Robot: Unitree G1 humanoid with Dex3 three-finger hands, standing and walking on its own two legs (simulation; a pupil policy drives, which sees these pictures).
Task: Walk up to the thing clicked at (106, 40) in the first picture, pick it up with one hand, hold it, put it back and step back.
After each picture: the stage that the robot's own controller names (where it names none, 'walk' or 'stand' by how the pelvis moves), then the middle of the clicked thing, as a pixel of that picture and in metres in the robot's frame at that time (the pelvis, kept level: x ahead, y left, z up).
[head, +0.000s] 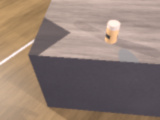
stand; (112, 32) +0.72 -0.14 -0.06
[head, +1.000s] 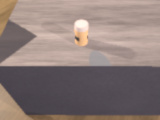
rise first; (81, 33) +0.64 +0.05 -0.03
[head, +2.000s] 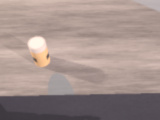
rise first; (39, 52) +0.48 +0.20 -0.02
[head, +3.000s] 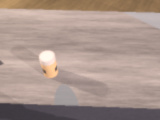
stand; (49, 64) +0.48 +0.17 -0.06
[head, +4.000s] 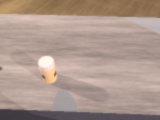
stand; (48, 70) +0.46 +0.18 -0.06
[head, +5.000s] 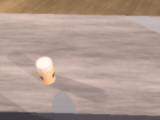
stand; (46, 71) +0.45 +0.18 -0.06
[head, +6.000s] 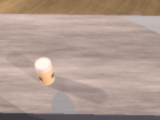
stand; (45, 71) +0.45 +0.19 -0.06
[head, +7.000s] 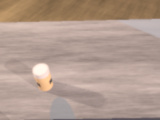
rise first; (43, 77) +0.43 +0.21 -0.06
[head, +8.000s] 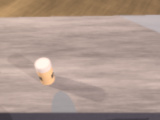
go down; (45, 71) +0.45 +0.21 -0.06
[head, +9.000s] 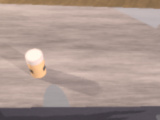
go down; (36, 64) +0.46 +0.19 -0.04
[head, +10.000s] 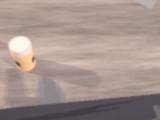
go down; (23, 54) +0.44 +0.19 +0.01
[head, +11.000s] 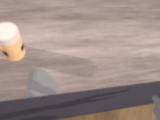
close in; (10, 43) +0.45 +0.20 +0.03
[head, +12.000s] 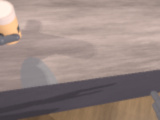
close; (5, 24) +0.50 +0.19 +0.05
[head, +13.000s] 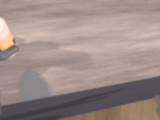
lift; (0, 39) +0.46 +0.21 +0.04
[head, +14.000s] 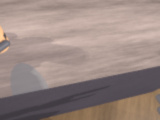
lift; out of the picture +0.48 +0.22 +0.06
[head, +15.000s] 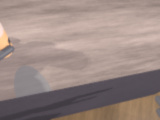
lift; out of the picture +0.47 +0.21 +0.05
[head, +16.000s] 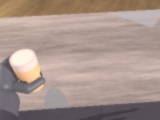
lift; (28, 71) +0.32 +0.17 +0.13
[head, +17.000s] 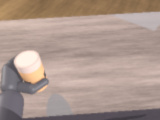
hold; (32, 72) +0.32 +0.16 +0.12
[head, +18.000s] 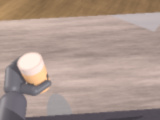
crouch; (35, 73) +0.32 +0.16 +0.12
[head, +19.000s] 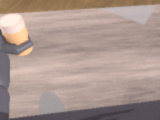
crouch; (17, 35) +0.44 +0.20 +0.15
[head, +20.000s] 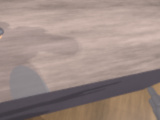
lower; out of the picture +0.51 +0.22 +0.04
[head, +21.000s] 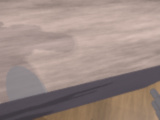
lower; out of the picture +0.51 +0.23 +0.05
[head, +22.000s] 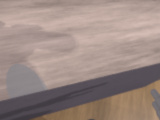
lower; out of the picture +0.52 +0.22 +0.05
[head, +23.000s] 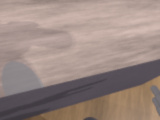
lower; out of the picture +0.52 +0.23 +0.06
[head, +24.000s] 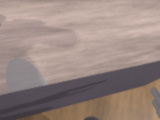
loosen; out of the picture +0.53 +0.22 +0.06
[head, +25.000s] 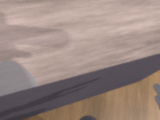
withdraw; out of the picture +0.53 +0.23 +0.06
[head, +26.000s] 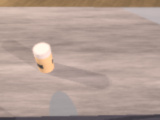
sink last; (44, 58) +0.47 +0.19 +0.00
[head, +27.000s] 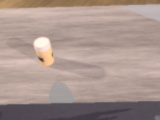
stand; (44, 52) +0.52 +0.21 -0.01
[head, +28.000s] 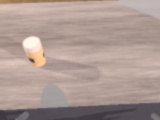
stand; (35, 52) +0.49 +0.22 +0.00
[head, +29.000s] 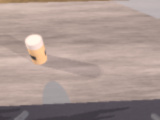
stand; (36, 50) +0.51 +0.21 +0.00
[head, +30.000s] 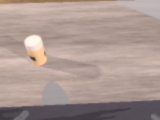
stand; (36, 50) +0.50 +0.22 +0.00
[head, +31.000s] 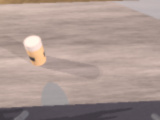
stand; (35, 51) +0.50 +0.22 +0.01
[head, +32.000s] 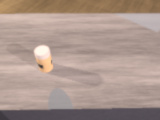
stand; (44, 59) +0.51 +0.20 -0.05
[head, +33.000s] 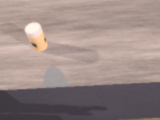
walk; (37, 37) +0.56 +0.23 -0.03
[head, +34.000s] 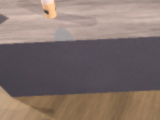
walk; (49, 6) +0.82 +0.24 -0.03
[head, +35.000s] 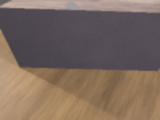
stand; out of the picture +1.13 +0.17 -0.04
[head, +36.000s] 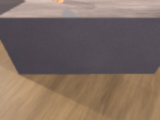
stand; out of the picture +1.13 +0.20 -0.06
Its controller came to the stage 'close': yes
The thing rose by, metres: 0.20
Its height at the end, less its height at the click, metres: +0.00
